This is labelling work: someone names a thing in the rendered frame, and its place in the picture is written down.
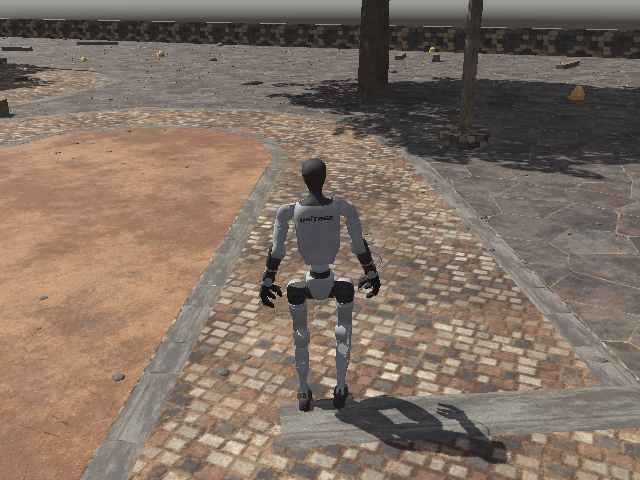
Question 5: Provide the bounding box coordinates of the right robot forearm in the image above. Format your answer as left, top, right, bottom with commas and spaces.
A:
357, 239, 378, 279

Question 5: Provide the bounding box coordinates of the right robot shin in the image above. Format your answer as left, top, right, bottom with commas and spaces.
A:
335, 325, 352, 395

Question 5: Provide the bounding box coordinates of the left robot forearm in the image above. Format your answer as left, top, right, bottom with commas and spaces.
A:
262, 244, 281, 287

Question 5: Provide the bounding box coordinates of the left robot hand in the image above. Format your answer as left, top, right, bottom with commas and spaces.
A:
259, 284, 282, 308

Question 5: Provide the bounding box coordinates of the right robot hand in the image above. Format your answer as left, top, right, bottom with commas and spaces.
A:
358, 274, 381, 298

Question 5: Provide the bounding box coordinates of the robot right upper arm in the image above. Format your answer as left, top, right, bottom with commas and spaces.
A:
337, 200, 366, 255

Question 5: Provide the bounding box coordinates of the robot left upper arm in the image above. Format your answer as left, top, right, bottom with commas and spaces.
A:
271, 203, 295, 259

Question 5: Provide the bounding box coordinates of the robot right thigh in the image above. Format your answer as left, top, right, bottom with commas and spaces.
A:
334, 278, 355, 342

